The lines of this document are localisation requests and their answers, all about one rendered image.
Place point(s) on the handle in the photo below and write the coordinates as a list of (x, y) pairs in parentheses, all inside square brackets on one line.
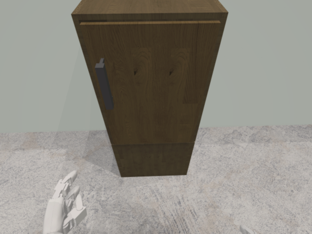
[(104, 84)]

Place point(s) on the cupboard door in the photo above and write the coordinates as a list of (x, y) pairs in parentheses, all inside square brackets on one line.
[(157, 72)]

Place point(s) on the left robot hand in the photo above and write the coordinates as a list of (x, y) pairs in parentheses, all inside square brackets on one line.
[(57, 217)]

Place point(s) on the right robot hand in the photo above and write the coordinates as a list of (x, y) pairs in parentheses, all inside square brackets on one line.
[(246, 230)]

